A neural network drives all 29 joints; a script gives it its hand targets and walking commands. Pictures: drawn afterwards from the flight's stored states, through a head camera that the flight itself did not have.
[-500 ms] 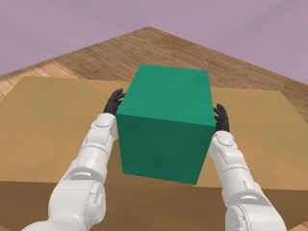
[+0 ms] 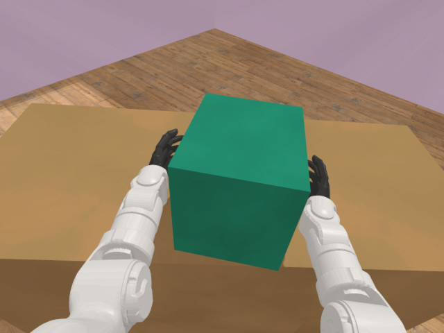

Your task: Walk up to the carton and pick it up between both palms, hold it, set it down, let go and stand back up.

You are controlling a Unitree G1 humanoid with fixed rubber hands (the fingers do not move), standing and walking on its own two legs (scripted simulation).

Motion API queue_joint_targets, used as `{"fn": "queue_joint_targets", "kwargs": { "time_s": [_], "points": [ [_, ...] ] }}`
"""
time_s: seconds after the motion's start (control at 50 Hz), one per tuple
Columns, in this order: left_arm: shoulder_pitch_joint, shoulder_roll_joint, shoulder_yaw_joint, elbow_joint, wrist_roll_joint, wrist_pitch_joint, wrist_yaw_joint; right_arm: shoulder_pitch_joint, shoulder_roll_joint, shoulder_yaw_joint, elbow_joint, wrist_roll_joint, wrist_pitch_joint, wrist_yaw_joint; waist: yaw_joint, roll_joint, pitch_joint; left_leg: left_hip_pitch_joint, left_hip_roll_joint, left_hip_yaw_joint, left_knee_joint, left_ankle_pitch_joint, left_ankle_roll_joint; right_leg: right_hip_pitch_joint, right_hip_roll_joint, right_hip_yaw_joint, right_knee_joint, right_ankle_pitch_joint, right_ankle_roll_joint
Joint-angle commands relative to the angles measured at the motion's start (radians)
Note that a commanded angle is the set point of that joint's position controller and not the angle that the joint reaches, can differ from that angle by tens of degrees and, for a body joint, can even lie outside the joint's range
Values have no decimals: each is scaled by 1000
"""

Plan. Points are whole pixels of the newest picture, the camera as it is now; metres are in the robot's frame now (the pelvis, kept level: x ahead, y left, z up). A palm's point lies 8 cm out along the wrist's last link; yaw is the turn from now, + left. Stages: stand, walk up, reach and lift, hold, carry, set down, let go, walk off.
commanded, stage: set down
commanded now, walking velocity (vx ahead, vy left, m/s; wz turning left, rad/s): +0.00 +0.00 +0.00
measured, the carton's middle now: (240, 176) +0.42 -0.05 +0.06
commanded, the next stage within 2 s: none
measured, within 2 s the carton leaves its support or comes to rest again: rests again in 0.54 s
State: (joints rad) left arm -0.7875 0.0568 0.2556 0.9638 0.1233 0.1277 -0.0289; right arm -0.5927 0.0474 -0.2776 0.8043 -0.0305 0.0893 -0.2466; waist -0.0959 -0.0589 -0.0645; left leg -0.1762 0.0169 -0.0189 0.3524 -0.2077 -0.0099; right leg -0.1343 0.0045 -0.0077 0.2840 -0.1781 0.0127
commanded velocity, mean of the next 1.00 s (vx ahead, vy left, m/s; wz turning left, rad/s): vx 0.00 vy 0.00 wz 0.00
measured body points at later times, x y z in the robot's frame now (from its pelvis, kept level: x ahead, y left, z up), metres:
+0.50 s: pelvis +0.00 +0.00 +0.00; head +0.00 +0.04 +0.45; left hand +0.43 +0.11 +0.08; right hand +0.36 -0.19 +0.07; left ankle -0.02 +0.12 -0.75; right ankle -0.02 -0.13 -0.75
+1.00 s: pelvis +0.00 +0.00 +0.00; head +0.01 +0.04 +0.45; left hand +0.43 +0.12 +0.08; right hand +0.35 -0.18 +0.06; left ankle -0.02 +0.12 -0.75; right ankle -0.02 -0.13 -0.75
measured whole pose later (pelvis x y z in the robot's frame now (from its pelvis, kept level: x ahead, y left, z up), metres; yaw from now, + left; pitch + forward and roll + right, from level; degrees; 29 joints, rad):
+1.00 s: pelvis +0.00 +0.00 +0.00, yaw +0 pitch +2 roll -1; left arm -0.79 0.05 0.36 1.02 0.15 0.00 -0.11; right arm -0.57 0.16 -0.47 0.84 -0.21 -0.12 -0.21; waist -0.10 -0.06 -0.02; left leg -0.19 0.02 -0.02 0.37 -0.21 -0.01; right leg -0.14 0.00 -0.01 0.28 -0.18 0.01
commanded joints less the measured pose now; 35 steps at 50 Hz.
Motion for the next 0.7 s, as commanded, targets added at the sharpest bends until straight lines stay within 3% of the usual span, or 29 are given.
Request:
{"fn": "queue_joint_targets", "kwargs": {
  "time_s": [0.0, 0.68],
  "points": [
    [-706, -677, -302, -98, -7, -74, -194, -944, 646, 266, -358, -100, -156, 136, -123, 92, -553, 21, -51, 24, -18, 263, -30, 258, -1, -14, 69, 668, 64],
    [-591, -597, -176, -8, 116, -120, -212, -801, 575, 105, -201, -245, -258, 162, -117, 117, -433, 68, -40, 47, -12, 263, -47, 196, 6, -49, 48, 542, 52]
  ]
}}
